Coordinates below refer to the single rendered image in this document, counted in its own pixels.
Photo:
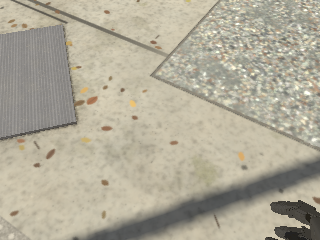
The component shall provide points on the right robot hand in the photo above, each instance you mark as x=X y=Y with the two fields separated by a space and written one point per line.
x=302 y=212

